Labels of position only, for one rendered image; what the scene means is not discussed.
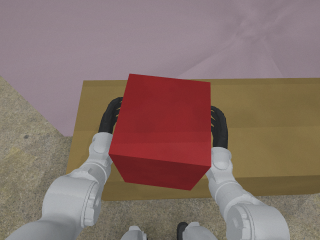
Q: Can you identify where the robot left upper arm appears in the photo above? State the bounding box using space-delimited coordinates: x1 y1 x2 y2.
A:
5 176 102 240

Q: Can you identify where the robot left hand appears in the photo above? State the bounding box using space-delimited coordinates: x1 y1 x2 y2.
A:
98 97 123 134

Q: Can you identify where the pedestal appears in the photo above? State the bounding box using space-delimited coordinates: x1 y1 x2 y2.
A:
65 77 320 201

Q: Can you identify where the robot right hand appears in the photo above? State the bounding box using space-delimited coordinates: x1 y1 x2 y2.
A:
211 106 228 149

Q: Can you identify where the robot left thigh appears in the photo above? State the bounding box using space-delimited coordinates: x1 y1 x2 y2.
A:
121 230 147 240

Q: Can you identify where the carton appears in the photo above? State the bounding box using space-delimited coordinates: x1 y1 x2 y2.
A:
108 73 212 191

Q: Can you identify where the robot left forearm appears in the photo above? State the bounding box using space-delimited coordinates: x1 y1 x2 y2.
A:
42 132 113 216

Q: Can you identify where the robot left shin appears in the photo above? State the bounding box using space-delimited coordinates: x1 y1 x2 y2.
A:
128 225 142 232

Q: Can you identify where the robot right forearm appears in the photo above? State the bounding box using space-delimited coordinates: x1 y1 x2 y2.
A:
205 147 290 240

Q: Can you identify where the robot right upper arm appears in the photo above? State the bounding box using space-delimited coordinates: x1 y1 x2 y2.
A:
226 203 290 240

